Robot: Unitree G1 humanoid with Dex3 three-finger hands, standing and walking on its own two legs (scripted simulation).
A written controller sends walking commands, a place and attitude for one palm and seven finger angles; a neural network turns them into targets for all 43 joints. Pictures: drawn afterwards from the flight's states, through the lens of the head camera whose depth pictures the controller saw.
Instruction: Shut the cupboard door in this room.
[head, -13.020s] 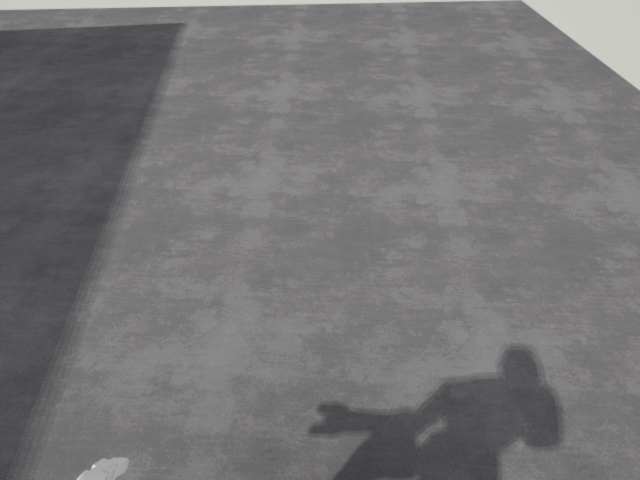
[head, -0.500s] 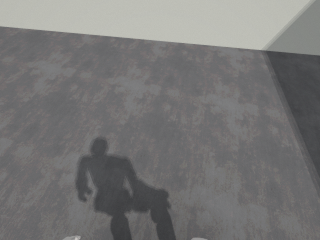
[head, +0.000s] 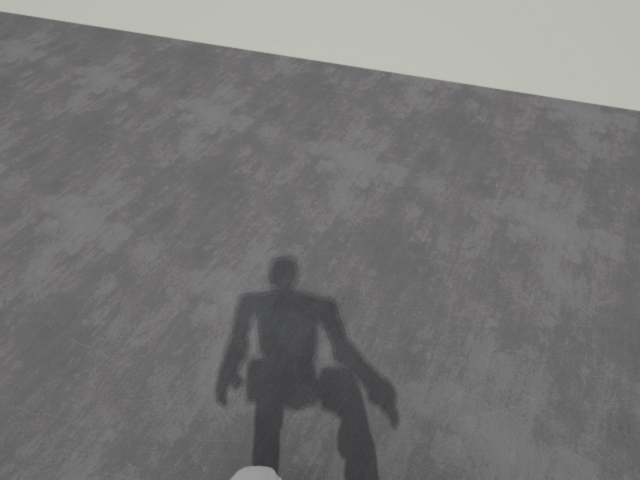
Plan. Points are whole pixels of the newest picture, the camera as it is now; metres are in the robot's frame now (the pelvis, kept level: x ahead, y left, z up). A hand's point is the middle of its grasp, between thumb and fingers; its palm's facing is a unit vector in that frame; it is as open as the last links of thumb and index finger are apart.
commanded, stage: turn or walk to find it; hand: left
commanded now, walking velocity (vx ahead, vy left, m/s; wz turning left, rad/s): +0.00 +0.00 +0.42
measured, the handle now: out of the picture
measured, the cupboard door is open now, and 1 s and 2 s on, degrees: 72 72 72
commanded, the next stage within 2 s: none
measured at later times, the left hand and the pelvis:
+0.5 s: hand out of the picture +0.03 +0.24 -0.16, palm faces +0.22 -0.94 -0.27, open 7.3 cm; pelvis -0.02 +0.02 +0.00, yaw +12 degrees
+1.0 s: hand out of the picture -0.11 +0.19 -0.17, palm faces +0.46 -0.85 -0.25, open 7.3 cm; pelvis -0.06 -0.01 +0.00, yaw +26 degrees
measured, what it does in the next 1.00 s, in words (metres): steps on the spot, turning left: left foot, then right foot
